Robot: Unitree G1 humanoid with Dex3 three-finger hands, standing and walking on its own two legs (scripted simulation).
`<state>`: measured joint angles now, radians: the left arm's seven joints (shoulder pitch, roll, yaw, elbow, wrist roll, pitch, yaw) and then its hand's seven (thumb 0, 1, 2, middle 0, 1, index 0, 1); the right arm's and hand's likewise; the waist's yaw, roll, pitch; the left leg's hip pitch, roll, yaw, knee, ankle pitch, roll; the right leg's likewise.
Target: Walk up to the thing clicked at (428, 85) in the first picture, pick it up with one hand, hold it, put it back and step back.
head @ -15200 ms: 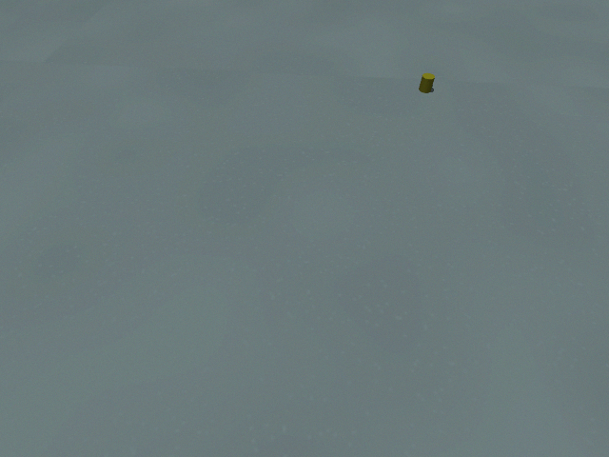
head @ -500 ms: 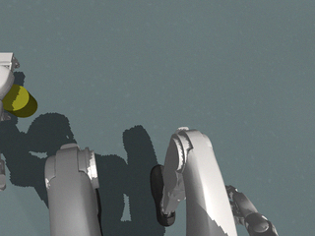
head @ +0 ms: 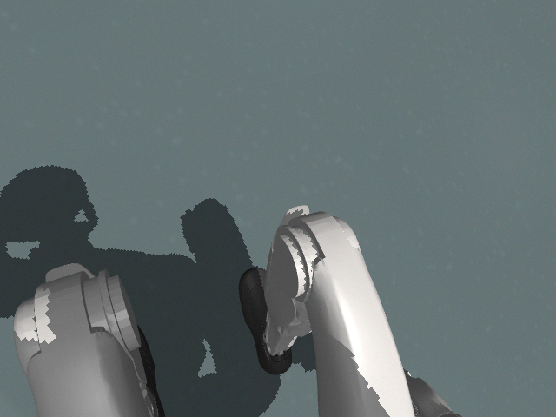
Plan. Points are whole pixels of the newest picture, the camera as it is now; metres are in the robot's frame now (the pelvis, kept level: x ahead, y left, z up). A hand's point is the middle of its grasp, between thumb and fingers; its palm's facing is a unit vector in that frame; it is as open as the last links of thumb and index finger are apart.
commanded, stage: rest palm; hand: left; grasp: from above
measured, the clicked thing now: out of the picture +0.45 +0.36 -0.26
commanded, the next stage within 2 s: close in 0.66 s
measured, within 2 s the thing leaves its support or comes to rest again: neither
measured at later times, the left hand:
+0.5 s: hand out of the picture +0.45 +0.34 -0.24, palm faces -0.46 -0.13 -0.88, open 14.0 cm
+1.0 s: hand out of the picture +0.44 +0.34 -0.24, palm faces -0.48 -0.14 -0.87, open 13.1 cm
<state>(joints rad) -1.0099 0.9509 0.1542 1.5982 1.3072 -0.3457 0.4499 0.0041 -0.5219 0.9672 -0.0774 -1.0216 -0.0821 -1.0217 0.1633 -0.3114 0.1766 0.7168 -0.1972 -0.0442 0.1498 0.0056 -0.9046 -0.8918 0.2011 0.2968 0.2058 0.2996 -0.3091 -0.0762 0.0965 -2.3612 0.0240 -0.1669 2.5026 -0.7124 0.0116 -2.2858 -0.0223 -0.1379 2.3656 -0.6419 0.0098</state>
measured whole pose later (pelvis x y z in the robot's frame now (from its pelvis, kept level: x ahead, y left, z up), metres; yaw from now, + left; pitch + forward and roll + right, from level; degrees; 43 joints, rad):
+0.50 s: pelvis +0.00 +0.01 -0.01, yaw -2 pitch +30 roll -13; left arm -1.04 1.00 0.19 1.73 1.35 -0.25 0.57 0.01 -0.52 1.02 -0.09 -1.03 -0.09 -1.04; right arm 0.10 -0.31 0.22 0.67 -0.25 -0.17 0.23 0.00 -0.90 -0.89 0.20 0.30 0.20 0.30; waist -0.36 -0.10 0.10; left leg -2.38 0.02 -0.19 2.56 -0.74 0.03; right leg -2.28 -0.01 -0.15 2.40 -0.66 0.04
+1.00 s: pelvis +0.00 +0.01 -0.01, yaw -3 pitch +28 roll -14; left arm -1.02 1.05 0.14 1.75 1.35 -0.34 0.57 0.01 -0.40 0.99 -0.15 -1.08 -0.16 -1.07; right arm 0.11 -0.32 0.28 0.67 -0.27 -0.16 0.22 0.00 -0.90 -0.89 0.20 0.30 0.20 0.30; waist -0.35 -0.12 0.12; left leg -2.36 0.03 -0.22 2.57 -0.74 0.03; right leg -2.25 0.00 -0.18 2.38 -0.64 0.04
